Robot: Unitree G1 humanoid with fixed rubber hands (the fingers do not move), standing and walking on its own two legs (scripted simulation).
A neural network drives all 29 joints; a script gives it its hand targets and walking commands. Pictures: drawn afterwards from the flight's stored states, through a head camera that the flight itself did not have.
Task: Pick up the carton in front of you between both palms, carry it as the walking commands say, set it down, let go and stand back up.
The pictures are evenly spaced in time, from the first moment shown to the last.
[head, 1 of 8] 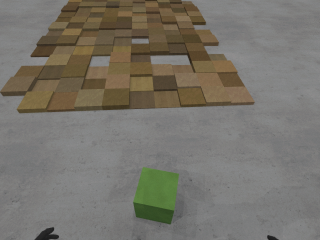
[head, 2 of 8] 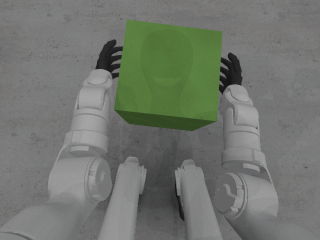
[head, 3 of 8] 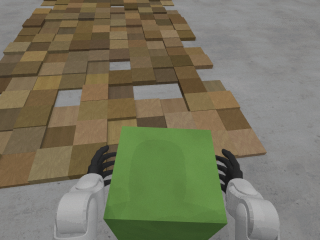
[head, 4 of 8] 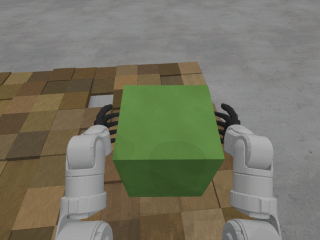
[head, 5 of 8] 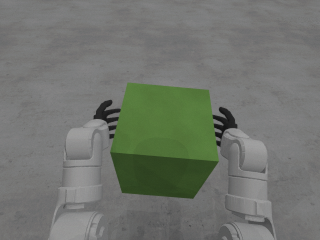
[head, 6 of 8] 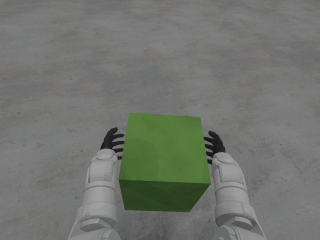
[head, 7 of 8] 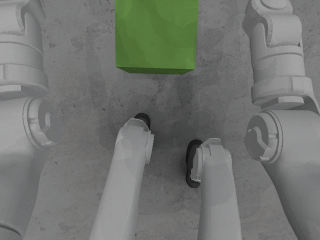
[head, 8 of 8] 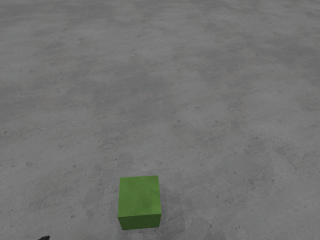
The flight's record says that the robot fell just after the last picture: no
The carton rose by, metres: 0.80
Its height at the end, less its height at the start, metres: +0.00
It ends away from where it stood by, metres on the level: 6.48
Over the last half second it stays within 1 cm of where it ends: yes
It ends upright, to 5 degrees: yes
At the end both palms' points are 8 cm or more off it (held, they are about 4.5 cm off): yes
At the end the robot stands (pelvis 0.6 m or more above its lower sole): yes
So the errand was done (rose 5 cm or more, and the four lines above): yes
